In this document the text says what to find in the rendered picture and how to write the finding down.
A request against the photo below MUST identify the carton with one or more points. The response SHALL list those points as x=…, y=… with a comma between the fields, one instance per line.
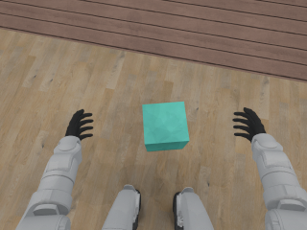
x=165, y=126

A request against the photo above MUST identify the robot shin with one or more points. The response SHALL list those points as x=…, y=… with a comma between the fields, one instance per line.
x=185, y=190
x=130, y=187

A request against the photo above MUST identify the robot left shin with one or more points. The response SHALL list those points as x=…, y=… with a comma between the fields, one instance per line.
x=130, y=187

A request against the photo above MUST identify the right robot hand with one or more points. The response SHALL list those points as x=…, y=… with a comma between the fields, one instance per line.
x=254, y=125

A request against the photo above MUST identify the right robot forearm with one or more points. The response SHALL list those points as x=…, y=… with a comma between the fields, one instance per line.
x=277, y=175

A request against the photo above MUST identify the left robot hand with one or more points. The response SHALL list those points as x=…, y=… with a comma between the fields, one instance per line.
x=75, y=129

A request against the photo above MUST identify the robot right shin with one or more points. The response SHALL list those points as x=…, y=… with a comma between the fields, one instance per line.
x=185, y=190

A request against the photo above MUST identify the right robot upper arm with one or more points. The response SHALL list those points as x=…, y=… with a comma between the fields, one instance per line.
x=281, y=219

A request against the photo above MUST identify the left robot upper arm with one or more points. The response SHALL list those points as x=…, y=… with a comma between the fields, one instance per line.
x=48, y=222

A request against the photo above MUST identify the left robot forearm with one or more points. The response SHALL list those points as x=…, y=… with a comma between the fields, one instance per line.
x=53, y=195

